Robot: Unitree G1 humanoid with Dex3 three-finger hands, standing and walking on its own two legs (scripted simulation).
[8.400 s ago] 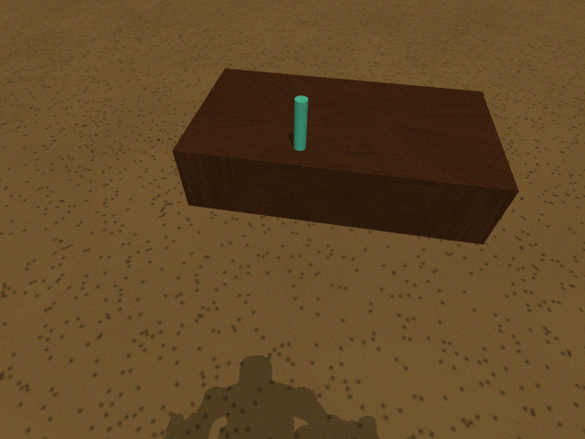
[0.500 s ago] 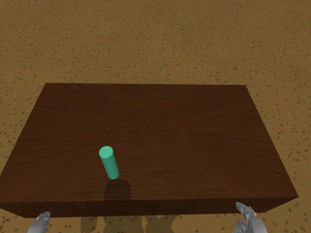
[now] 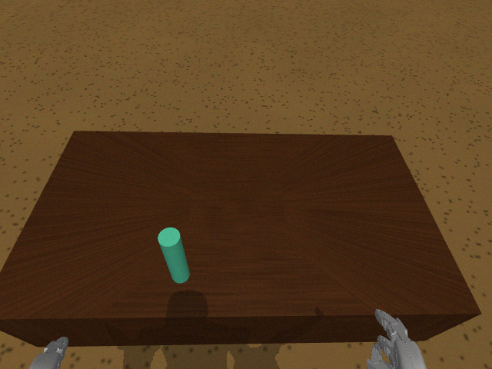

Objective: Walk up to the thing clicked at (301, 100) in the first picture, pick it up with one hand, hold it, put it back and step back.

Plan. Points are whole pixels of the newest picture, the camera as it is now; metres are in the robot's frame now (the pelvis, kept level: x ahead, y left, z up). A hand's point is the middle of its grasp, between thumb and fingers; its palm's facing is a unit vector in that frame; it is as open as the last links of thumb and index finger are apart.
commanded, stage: go down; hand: left
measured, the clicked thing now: (175, 257) +0.45 +0.18 -0.28
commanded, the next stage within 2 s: none
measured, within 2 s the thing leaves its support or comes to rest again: neither
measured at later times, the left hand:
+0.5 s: hand out of the picture +0.15 +0.28 -0.08, palm faces +0.14 -0.93 -0.34, open 17.5 cm
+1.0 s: hand (58, 305) +0.26 +0.32 -0.05, palm faces +0.14 -0.97 -0.20, open 17.6 cm
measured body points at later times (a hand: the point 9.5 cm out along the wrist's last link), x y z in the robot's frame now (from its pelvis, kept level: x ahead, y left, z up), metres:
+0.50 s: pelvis -0.02 +0.00 -0.01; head +0.01 +0.02 +0.44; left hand +0.14 +0.32 -0.05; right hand +0.14 -0.25 -0.07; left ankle -0.02 +0.12 -0.68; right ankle +0.01 -0.15 -0.68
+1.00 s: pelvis -0.02 +0.00 -0.01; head +0.04 +0.02 +0.44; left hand +0.24 +0.37 -0.03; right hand +0.06 -0.27 -0.10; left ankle -0.02 +0.12 -0.68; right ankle +0.01 -0.15 -0.68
